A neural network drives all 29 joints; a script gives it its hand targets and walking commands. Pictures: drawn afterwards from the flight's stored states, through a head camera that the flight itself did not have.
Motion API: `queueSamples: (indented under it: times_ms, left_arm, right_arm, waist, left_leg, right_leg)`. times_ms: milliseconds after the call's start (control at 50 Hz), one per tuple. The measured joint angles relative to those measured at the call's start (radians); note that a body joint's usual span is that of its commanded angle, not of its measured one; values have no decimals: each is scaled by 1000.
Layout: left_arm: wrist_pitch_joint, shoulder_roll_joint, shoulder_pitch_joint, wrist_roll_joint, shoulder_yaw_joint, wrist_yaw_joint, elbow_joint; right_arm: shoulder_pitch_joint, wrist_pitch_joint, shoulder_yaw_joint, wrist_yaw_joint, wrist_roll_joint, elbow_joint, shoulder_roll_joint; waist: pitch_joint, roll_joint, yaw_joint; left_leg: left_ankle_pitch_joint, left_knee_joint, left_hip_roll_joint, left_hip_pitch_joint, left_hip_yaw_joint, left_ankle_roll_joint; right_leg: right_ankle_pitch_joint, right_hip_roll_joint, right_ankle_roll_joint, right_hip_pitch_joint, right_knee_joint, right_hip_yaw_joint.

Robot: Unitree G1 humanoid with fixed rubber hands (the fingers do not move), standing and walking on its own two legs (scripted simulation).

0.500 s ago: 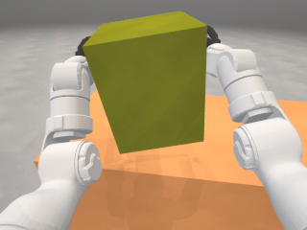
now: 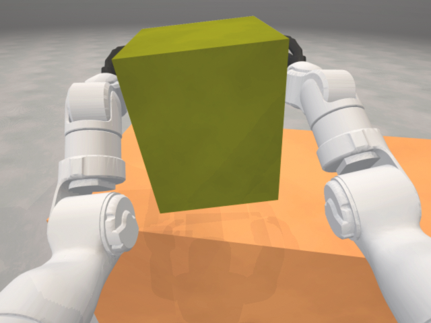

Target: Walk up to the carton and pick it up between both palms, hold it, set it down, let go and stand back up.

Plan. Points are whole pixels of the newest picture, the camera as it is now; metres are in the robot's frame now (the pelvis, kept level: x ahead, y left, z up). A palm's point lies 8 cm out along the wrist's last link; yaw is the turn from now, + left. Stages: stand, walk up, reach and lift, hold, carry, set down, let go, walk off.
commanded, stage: hold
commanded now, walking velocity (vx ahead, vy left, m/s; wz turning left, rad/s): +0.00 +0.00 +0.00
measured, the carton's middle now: (208, 112) +0.37 -0.01 +0.29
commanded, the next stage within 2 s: none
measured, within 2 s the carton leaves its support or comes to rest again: neither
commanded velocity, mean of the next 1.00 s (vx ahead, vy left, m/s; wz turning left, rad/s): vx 0.00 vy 0.00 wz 0.00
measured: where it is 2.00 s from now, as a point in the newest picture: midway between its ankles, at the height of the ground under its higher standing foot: outside the picture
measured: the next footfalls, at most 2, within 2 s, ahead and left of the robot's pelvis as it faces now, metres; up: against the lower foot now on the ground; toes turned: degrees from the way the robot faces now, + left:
none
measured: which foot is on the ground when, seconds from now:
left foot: down 0.00-1.00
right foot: down 0.00-1.00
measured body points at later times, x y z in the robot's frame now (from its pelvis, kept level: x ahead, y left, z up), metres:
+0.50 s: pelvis +0.01 +0.00 +0.00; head -0.09 +0.02 +0.44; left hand +0.40 +0.15 +0.33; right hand +0.39 -0.15 +0.35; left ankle +0.00 +0.14 -0.75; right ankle +0.03 -0.12 -0.75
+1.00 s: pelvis +0.01 +0.00 +0.00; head -0.09 +0.01 +0.44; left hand +0.40 +0.15 +0.34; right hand +0.38 -0.15 +0.36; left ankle +0.00 +0.14 -0.75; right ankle +0.03 -0.12 -0.75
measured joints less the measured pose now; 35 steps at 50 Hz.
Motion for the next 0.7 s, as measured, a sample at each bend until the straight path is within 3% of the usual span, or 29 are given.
queueSamples:
  times_ms: [320, 700]
  left_arm:
    - [2, -24, -10, 24, 35, 0, 8]
    - [31, -31, 49, 19, -4, -1, -84]
  right_arm:
    - [-28, 8, 3, 4, 12, 35, -15]
    - [37, 28, 2, -7, 27, -59, -9]
  waist:
    - [-12, -1, 3]
    - [2, 5, -16]
  left_leg:
    - [-10, -13, -1, 32, 7, 5]
    - [-16, 1, -5, 31, 1, 8]
  right_leg:
    - [-14, 0, 3, 26, -5, 13]
    - [-13, 0, 7, 36, -8, 13]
